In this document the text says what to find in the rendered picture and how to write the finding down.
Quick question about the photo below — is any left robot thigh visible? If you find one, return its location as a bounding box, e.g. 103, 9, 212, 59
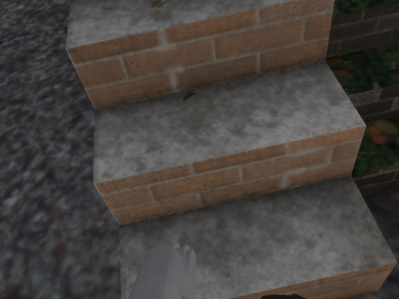
128, 244, 197, 299

